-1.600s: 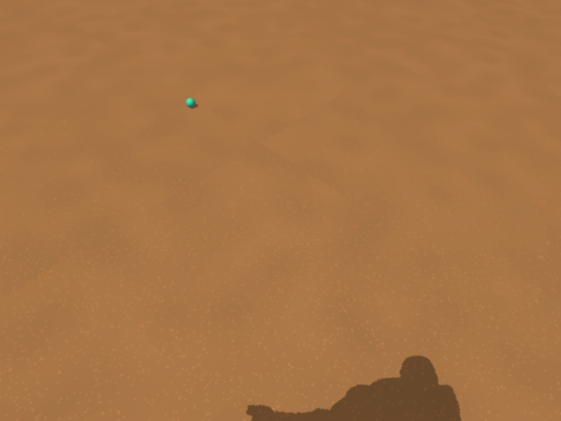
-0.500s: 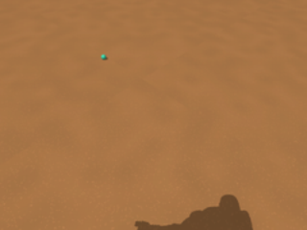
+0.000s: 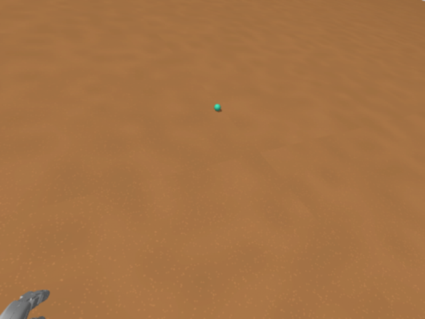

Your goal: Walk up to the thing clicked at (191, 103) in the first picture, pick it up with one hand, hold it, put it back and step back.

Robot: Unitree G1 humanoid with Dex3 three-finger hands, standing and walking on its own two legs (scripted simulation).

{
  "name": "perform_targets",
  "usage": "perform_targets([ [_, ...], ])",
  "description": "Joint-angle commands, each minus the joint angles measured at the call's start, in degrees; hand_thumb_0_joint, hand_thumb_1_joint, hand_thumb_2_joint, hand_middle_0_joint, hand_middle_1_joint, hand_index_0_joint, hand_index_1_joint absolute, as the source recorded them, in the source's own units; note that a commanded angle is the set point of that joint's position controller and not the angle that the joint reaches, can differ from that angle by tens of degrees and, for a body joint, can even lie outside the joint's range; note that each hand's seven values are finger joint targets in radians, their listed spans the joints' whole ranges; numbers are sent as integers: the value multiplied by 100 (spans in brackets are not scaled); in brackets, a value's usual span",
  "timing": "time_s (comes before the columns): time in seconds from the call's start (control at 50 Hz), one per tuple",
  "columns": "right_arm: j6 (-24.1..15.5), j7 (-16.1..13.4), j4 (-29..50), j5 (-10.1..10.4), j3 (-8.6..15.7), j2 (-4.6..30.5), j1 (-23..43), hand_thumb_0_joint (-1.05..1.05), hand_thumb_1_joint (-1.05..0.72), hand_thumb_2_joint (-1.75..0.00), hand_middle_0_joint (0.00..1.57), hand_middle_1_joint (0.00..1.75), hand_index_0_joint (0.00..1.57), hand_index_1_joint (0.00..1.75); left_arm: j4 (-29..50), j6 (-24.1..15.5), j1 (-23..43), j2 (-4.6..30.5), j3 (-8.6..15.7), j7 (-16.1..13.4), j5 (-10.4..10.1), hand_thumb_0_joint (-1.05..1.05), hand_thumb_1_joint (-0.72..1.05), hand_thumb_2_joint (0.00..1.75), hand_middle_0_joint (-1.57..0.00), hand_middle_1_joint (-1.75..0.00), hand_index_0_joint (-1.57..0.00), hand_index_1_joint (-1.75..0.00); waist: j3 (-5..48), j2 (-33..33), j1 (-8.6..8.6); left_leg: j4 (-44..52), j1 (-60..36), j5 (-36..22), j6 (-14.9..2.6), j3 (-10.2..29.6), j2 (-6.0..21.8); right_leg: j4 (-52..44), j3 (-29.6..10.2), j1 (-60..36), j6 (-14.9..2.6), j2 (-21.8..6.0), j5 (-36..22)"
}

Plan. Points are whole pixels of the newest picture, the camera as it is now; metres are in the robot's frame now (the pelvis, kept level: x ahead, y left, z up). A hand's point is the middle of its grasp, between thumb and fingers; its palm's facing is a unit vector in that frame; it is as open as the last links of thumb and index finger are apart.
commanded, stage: walk up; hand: left
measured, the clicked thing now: (217, 107) +1.99 -0.15 -0.73
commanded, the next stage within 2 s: none
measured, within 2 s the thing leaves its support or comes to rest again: neither
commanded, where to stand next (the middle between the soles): +2.18 -0.60 m, yaw +79 degrees
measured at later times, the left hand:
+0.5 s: hand (114, 252) +0.29 +0.20 -0.09, palm faces +0.42 -0.81 -0.40, open 7.4 cm
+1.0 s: hand (159, 174) +0.59 +0.15 -0.15, palm faces +0.53 -0.81 -0.26, open 7.4 cm
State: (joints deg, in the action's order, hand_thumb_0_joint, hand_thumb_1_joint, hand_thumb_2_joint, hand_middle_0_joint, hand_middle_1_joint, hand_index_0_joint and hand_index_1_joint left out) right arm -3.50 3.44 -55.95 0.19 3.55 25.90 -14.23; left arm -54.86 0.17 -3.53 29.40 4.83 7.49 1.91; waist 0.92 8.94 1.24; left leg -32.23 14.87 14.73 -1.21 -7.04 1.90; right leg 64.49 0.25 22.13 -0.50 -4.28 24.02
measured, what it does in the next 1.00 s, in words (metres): walks ahead, turning left: right foot, then left foot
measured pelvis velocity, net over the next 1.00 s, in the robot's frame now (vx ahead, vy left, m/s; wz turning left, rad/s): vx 0.67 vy -0.12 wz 0.67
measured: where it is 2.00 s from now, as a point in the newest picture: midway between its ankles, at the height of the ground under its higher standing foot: (229, 167)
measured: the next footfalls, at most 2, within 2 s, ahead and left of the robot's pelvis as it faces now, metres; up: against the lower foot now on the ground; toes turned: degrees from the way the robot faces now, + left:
right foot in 0.34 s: +0.42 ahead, -0.20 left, +0.00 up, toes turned +15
left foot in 0.74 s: +0.62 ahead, +0.03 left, +0.00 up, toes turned +41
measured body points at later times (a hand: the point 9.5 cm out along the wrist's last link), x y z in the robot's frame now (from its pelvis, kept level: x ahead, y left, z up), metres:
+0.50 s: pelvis +0.32 -0.11 +0.01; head +0.33 -0.13 +0.46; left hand +0.27 +0.24 -0.06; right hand +0.58 -0.39 -0.10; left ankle +0.25 +0.01 -0.64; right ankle +0.38 -0.21 -0.73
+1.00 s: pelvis +0.67 -0.12 -0.01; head +0.66 -0.08 +0.44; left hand +0.56 +0.19 -0.13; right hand +0.92 -0.35 -0.09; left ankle +0.59 +0.00 -0.73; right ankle +0.86 -0.22 -0.67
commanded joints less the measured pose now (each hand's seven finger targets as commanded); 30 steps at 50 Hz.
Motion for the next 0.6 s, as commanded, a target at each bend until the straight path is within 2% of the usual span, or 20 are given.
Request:
perform_targets([
  [0.0,-322,-269,495,56,301,1947,681,0,-90,-90,20,30,20,30,628,-75,258,1074,238,126,-50,0,90,90,-20,-30,-20,-30,-67,-1598,376,2727,-217,1974,-823,2213,1147,-256,-402,1000,272,-186,-923],
  [0.06,-405,-322,443,46,323,1906,330,0,-90,-90,20,30,20,30,914,-43,671,1029,263,192,3,0,90,90,-20,-30,-20,-30,-153,-1345,196,2740,-518,1826,-896,2174,1085,-624,-446,1481,396,-164,-1248],
  [0.14,-433,-376,459,63,403,1980,105,0,-90,-90,20,30,20,30,1292,-59,1232,914,282,251,18,0,90,90,-20,-30,-20,-30,-190,-1435,-4,2629,-624,1443,-957,2091,1051,-1566,-505,1451,420,-219,-1401],
  [0.2,-410,-435,517,-37,446,2051,181,0,-90,-90,20,30,20,30,1432,-77,1405,797,309,254,-10,0,90,90,-20,-30,-20,-30,-251,-1674,33,2408,-594,1042,-947,2032,1079,-2248,-416,1045,289,-317,-1171],
  [0.24,-382,-502,533,-126,478,2073,107,0,-90,-90,20,30,20,30,1442,-101,1385,782,358,222,-13,0,90,90,-20,-30,-20,-30,-203,-1811,49,1987,-717,336,-956,2198,1230,-2492,-377,770,176,-362,-809],
  [0.26,-371,-544,575,-172,496,2090,274,0,-90,-90,20,30,20,30,1396,-118,1104,790,397,197,-14,0,90,90,-20,-30,-20,-30,-60,-1935,207,1557,-763,-278,-903,2222,1296,-2548,-354,454,128,-345,-645],
  [0.28,-346,-577,648,-205,484,2030,514,0,-90,-90,20,30,20,30,1185,-159,409,828,464,156,-24,0,90,90,-20,-30,-20,-30,196,-1812,580,609,-331,-922,-755,2048,1190,-2868,-398,-580,35,-289,-416],
  [0.3,-326,-580,743,-222,378,1728,662,0,-90,-90,20,30,20,30,819,-239,-765,1110,603,61,-11,0,90,90,-20,-30,-20,-30,772,-993,1174,-1250,699,-1058,-500,1509,630,-3310,-377,-2379,-118,-116,-355],
  [0.32,-338,-563,933,-249,147,970,624,0,-90,-90,20,30,20,30,525,-322,-1941,1726,803,-86,95,0,90,90,-20,-30,-20,-30,1083,1001,1651,-3448,2463,519,-275,774,-224,-3993,-1419,-3651,-65,-933,1165],
  [0.34,-331,-595,1083,-108,130,926,626,0,-90,-90,20,30,20,30,636,-321,-1793,2132,796,-169,78,0,90,90,-20,-30,-20,-30,638,1969,1432,-4555,3910,1955,-274,563,-821,-5705,-3515,-3605,-183,-2003,2874],
  [0.36,-314,-602,849,-133,245,1328,529,0,-90,-90,20,30,20,30,946,-329,-864,2032,687,-187,13,0,90,90,-20,-30,-20,-30,532,1381,928,-5074,3688,1425,-365,921,-166,-6019,-4132,-2908,-618,-2276,2771],
  [0.38,-284,-532,657,-35,267,1508,463,0,-90,-90,20,30,20,30,1120,-331,-418,1776,610,-195,-42,0,90,90,-20,-30,-20,-30,156,902,616,-4741,3338,832,-393,995,244,-5797,-3132,-2134,-693,-2102,2500],
  [0.4,-252,-437,498,20,322,1593,366,0,-90,-90,20,30,20,30,1169,-359,-139,1510,537,-196,-47,0,90,90,-20,-30,-20,-30,-54,783,371,-4240,2782,500,-339,1082,348,-5607,-2285,-1434,-668,-1792,2184],
  [0.42,-239,-376,372,49,318,1668,182,0,-90,-90,20,30,20,30,1213,-381,39,1284,513,-211,-14,0,90,90,-20,-30,-20,-30,-142,734,190,-3744,2482,378,-234,1006,416,-5398,-1593,-1348,-668,-1396,1586],
  [0.44,-187,-319,273,42,323,1673,33,0,-90,-90,20,30,20,30,1169,-376,33,1086,460,-216,-60,0,90,90,-20,-30,-20,-30,-270,639,106,-3409,2288,276,-131,908,469,-5290,-944,-1196,-545,-1208,960],
  [0.46,-149,-258,270,4,337,1680,22,0,-90,-90,20,30,20,30,1182,-377,-32,987,431,-206,-56,0,90,90,-20,-30,-20,-30,-368,556,104,-3242,2242,98,-68,735,425,-5313,-575,-1200,-591,-1142,542],
  [0.5,-79,-207,403,-23,335,1595,337,0,-90,-90,20,30,20,30,1239,-382,-198,908,401,-188,-62,0,90,90,-20,-30,-20,-30,-697,345,171,-2728,2353,-211,-3,527,417,-5567,-137,-1098,-571,-1146,345],
  [0.52,-41,-190,490,-6,321,1583,519,0,-90,-90,20,30,20,30,1280,-368,-297,934,413,-178,-43,0,90,90,-20,-30,-20,-30,-805,230,241,-2399,2407,-308,7,370,380,-5662,54,-1184,-421,-1086,169],
  [0.56,-26,-170,706,61,249,1472,838,0,-90,-90,20,30,20,30,1362,-324,-534,915,427,-154,18,0,90,90,-20,-30,-20,-30,-776,-56,345,-1492,2271,-587,27,82,252,-5681,369,-1490,-364,-998,-833],
  [0.58,-27,-174,754,94,211,1367,828,0,-90,-90,20,30,20,30,1405,-284,-578,870,428,-146,46,0,90,90,-20,-30,-20,-30,-694,-165,350,-1014,1886,-782,25,-122,134,-5560,636,-1514,-249,-867,-1492],
])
